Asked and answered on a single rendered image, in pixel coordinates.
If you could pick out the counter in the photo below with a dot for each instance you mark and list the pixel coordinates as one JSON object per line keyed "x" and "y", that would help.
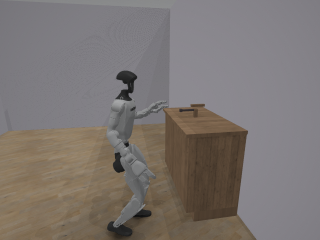
{"x": 204, "y": 153}

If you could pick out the robot right foot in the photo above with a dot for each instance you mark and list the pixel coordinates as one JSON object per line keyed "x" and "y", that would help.
{"x": 121, "y": 230}

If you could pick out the right robot forearm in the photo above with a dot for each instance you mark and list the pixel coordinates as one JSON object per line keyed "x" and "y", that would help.
{"x": 121, "y": 148}

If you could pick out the humanoid robot head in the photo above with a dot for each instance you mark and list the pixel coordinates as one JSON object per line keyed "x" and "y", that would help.
{"x": 128, "y": 78}

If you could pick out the left robot forearm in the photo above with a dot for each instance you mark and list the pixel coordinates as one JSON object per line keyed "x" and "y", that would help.
{"x": 141, "y": 114}

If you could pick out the right robot hand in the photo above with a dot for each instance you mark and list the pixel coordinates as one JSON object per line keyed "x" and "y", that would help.
{"x": 138, "y": 168}

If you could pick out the right robot upper arm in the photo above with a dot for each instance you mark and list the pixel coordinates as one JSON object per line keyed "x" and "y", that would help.
{"x": 116, "y": 110}

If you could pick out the left robot hand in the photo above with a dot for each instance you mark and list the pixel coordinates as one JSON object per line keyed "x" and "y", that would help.
{"x": 154, "y": 108}

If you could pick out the tap lever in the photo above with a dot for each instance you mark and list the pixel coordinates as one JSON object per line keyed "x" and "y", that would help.
{"x": 185, "y": 110}

